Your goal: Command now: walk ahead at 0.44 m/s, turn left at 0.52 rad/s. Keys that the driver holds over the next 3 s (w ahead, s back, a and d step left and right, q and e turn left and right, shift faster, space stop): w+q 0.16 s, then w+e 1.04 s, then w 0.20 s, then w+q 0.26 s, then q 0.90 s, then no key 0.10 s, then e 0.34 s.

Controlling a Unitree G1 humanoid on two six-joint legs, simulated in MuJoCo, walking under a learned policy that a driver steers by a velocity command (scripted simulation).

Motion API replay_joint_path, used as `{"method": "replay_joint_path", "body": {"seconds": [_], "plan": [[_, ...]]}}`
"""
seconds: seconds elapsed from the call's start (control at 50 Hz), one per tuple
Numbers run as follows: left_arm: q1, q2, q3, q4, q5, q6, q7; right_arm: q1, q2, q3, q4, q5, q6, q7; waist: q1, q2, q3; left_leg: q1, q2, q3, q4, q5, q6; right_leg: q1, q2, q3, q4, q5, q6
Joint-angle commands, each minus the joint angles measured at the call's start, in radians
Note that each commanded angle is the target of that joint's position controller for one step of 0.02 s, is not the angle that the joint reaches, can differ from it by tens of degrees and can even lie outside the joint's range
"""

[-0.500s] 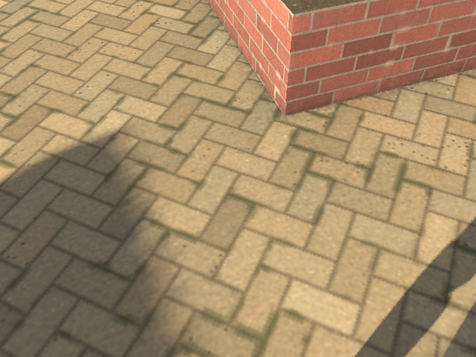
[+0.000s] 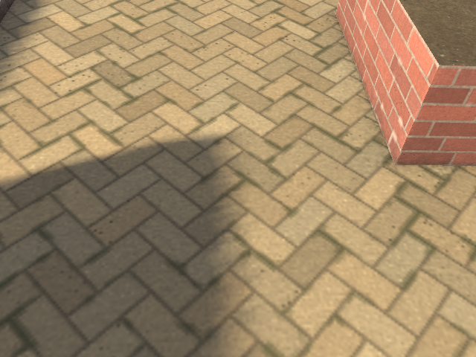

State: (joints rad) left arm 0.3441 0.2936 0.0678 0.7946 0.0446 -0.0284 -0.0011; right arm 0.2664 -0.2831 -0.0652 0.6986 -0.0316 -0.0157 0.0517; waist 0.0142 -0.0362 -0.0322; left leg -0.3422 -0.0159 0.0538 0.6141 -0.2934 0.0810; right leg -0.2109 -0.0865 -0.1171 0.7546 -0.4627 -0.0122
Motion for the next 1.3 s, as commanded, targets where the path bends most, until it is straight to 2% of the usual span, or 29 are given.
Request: {"method": "replay_joint_path", "body": {"seconds": [0.02,0.04,0.06,0.12,0.2,0.26,0.34,0.4,0.44,0.46,0.48,0.5,0.52,0.56,0.6,0.66,0.78,0.88,0.92,0.96,0.98,1.0,1.02,1.04,1.06,1.08,1.14,1.2,1.3], "plan": [[-0.191,0.075,0.002,-0.164,0.005,-0.036,-0.029,0.242,-0.198,-0.049,-0.004,0.012,-0.008,-0.03,-0.111,0.196,0.097,0.398,0.353,-0.705,-0.441,-0.328,0.22,-0.66,0.034,0.145,0.407,0.0,-0.029],[-0.175,0.078,0.001,-0.147,-0.009,-0.046,-0.036,0.195,-0.168,-0.041,-0.008,0.011,-0.009,-0.032,-0.073,0.125,0.106,0.34,0.299,-0.588,-0.422,-0.177,0.187,-0.604,0.008,0.149,0.362,0.099,-0.026],[-0.159,0.081,0.003,-0.132,-0.005,-0.047,-0.036,0.154,-0.153,-0.036,-0.019,0.016,-0.013,-0.036,-0.049,0.096,0.097,0.318,0.248,-0.505,-0.427,-0.059,0.158,-0.556,-0.002,0.144,0.314,0.15,-0.018],[-0.125,0.072,-0.001,-0.103,0.012,-0.019,-0.035,0.139,-0.13,-0.025,-0.01,0.033,-0.037,-0.04,-0.019,0.111,0.052,0.31,0.175,-0.377,-0.42,0.28,0.146,-0.494,0.016,0.119,0.283,0.239,0.024],[-0.223,0.04,-0.016,-0.123,0.003,-0.004,-0.035,0.2,-0.115,-0.02,0.035,0.036,-0.048,-0.047,-0.041,0.1,0.068,0.336,0.151,-0.3,-0.43,0.439,0.14,-0.548,0.02,0.089,0.16,0.346,0.046],[-0.322,0.023,-0.028,-0.141,-0.008,-0.007,-0.042,0.232,-0.098,-0.011,0.065,0.031,-0.057,-0.046,-0.075,0.119,0.09,0.343,0.134,-0.231,-0.433,0.552,0.101,-0.507,0.029,0.056,0.017,0.451,0.022],[-0.405,0.023,-0.034,-0.166,-0.021,-0.013,-0.05,0.248,-0.107,-0.007,0.101,0.017,-0.065,-0.055,-0.089,0.11,0.131,0.387,0.181,-0.191,-0.464,0.593,0.083,-0.439,0.045,0.038,-0.139,0.492,-0.038],[-0.313,0.046,-0.024,-0.135,-0.023,-0.014,-0.043,0.202,-0.127,-0.007,0.117,0.009,-0.067,-0.069,-0.032,0.11,0.099,0.433,0.2,-0.13,-0.37,0.92,0.054,-0.276,0.114,0.017,-0.187,0.399,-0.102],[-0.089,0.08,-0.006,-0.06,-0.026,-0.019,-0.026,0.182,-0.149,-0.012,0.128,-0.009,-0.057,-0.076,0.061,0.11,-0.019,0.469,0.184,-0.082,-0.081,1.148,0.03,-0.071,0.188,0.004,-0.213,0.309,-0.142],[0.058,0.102,0.006,-0.02,-0.015,-0.026,-0.015,0.169,-0.152,-0.01,0.124,-0.006,-0.053,-0.078,0.131,0.083,-0.09,0.352,0.161,-0.047,0.151,1.025,0.018,0.136,0.147,0.06,-0.254,0.312,-0.175],[0.175,0.2,0.034,-0.011,0.004,-0.026,-0.002,0.205,-0.092,0.008,0.087,0.013,-0.058,-0.075,0.136,-0.068,-0.205,0.095,0.074,0.011,0.521,0.618,-0.013,0.383,-0.104,0.434,-0.268,0.194,-0.275],[0.131,0.209,0.042,-0.005,-0.026,-0.013,-0.01,0.248,-0.077,0.006,0.079,0.017,-0.064,-0.06,0.06,-0.242,-0.255,-0.212,-0.126,-0.045,0.795,-0.185,-0.049,0.513,-0.264,0.944,-0.442,0.215,-0.406],[0.027,0.179,0.04,-0.021,-0.049,-0.011,-0.019,0.16,-0.111,0.009,0.061,-0.01,-0.069,-0.06,0.04,-0.082,-0.126,-0.315,-0.042,-0.149,0.815,-0.122,-0.028,0.414,-0.23,0.866,-0.478,0.145,-0.384],[-0.041,0.103,0.023,-0.025,-0.039,-0.011,-0.018,0.046,-0.108,0.015,0.033,-0.002,-0.083,-0.048,0.009,0.061,0.035,-0.286,0.043,-0.134,0.679,-0.021,-0.029,0.158,-0.16,0.632,-0.522,0.25,-0.326],[-0.047,0.084,0.013,-0.008,-0.039,-0.023,-0.013,0.052,-0.084,0.024,0.029,-0.02,-0.053,-0.045,-0.04,0.049,0.06,-0.205,0.078,-0.128,0.572,-0.021,-0.055,0.029,-0.081,0.518,-0.546,0.378,-0.284],[-0.013,0.112,0.022,0.005,-0.043,-0.036,-0.013,0.029,-0.059,0.034,0.016,-0.023,-0.025,-0.04,-0.044,0.018,0.056,-0.204,0.092,-0.09,0.458,0.011,-0.094,-0.032,-0.037,0.444,-0.575,0.443,-0.289],[0.097,0.127,0.033,0.028,-0.049,-0.03,-0.01,-0.221,-0.048,0.042,-0.057,-0.01,-0.024,-0.034,0.045,-0.008,0.079,-0.286,0.087,-0.07,0.151,0.276,-0.14,0.041,0.013,0.426,-0.564,0.482,-0.221],[0.161,0.134,0.038,0.03,-0.03,-0.022,0.003,-0.348,-0.053,0.047,-0.104,0.001,-0.039,-0.03,0.093,-0.028,0.073,-0.287,0.04,-0.073,0.017,0.257,-0.129,0.168,-0.007,0.483,-0.46,0.63,-0.21],[0.126,0.149,0.042,0.015,-0.026,-0.021,0.012,-0.312,-0.072,0.042,-0.102,0.004,-0.047,-0.032,0.06,-0.043,0.064,-0.186,0.024,-0.092,-0.059,0.209,-0.109,0.167,-0.022,0.517,-0.415,0.658,-0.184],[0.062,0.169,0.047,-0.004,-0.026,-0.026,0.01,-0.156,-0.111,0.026,-0.055,0.007,-0.058,-0.046,-0.02,-0.044,0.011,0.061,-0.016,-0.082,-0.131,0.137,-0.077,0.105,0.003,0.521,-0.294,0.751,-0.145],[0.051,0.155,0.042,-0.005,-0.036,-0.035,0.001,-0.029,-0.15,0.01,-0.024,-0.002,-0.072,-0.06,-0.086,0.016,-0.062,0.257,0.032,-0.119,-0.183,0.145,-0.044,0.043,0.066,0.469,-0.112,0.728,-0.118],[0.058,0.077,0.02,-0.036,-0.049,-0.045,-0.006,0.142,-0.227,-0.009,-0.017,-0.025,-0.077,-0.08,-0.143,0.135,-0.224,0.49,0.276,-0.351,-0.208,-0.087,0.008,-0.071,0.121,0.371,0.164,0.467,-0.096],[0.166,0.029,0.01,-0.064,-0.069,-0.04,-0.005,0.116,-0.297,-0.027,-0.021,-0.031,-0.06,-0.082,-0.068,0.366,-0.282,0.641,0.476,-0.793,-0.329,-0.167,0.112,-0.363,0.26,0.251,0.377,-0.115,-0.07],[0.151,0.107,0.017,-0.027,-0.033,-0.022,0.006,0.064,-0.209,-0.02,-0.023,-0.016,-0.048,-0.076,-0.044,0.21,-0.167,0.534,0.452,-0.797,-0.328,-0.249,0.117,-0.451,0.152,0.242,0.474,-0.048,-0.077],[0.078,0.114,0.021,-0.024,-0.024,-0.016,-0.003,0.012,-0.122,0.001,-0.033,-0.008,-0.047,-0.071,-0.045,0.099,-0.058,0.414,0.398,-0.63,-0.34,-0.184,0.095,-0.439,0.12,0.235,0.468,0.051,-0.073],[0.034,0.094,0.018,-0.03,-0.023,-0.013,-0.012,-0.016,-0.086,0.011,-0.026,-0.008,-0.049,-0.066,-0.035,0.07,0.001,0.328,0.347,-0.486,-0.364,-0.035,0.075,-0.417,0.092,0.223,0.435,0.107,-0.062],[0.011,0.069,0.015,-0.037,-0.007,0.017,-0.038,0.014,-0.075,0.014,0.012,0.004,-0.07,-0.063,-0.013,0.156,0.03,0.247,0.271,-0.264,-0.395,0.244,0.046,-0.377,0.062,0.193,0.403,0.15,-0.042],[-0.065,0.051,0.008,-0.07,-0.008,0.03,-0.054,0.047,-0.082,0.006,0.038,0.016,-0.088,-0.054,-0.008,0.142,0.038,0.263,0.277,-0.164,-0.424,0.37,0.062,-0.449,0.047,0.183,0.393,0.219,-0.034],[-0.224,0.013,-0.017,-0.119,-0.009,0.018,-0.064,0.102,-0.074,0.008,0.093,0.009,-0.09,-0.044,-0.03,0.129,0.086,0.251,0.231,-0.028,-0.462,0.432,0.066,-0.456,0.059,0.16,0.133,0.382,-0.024]]}}
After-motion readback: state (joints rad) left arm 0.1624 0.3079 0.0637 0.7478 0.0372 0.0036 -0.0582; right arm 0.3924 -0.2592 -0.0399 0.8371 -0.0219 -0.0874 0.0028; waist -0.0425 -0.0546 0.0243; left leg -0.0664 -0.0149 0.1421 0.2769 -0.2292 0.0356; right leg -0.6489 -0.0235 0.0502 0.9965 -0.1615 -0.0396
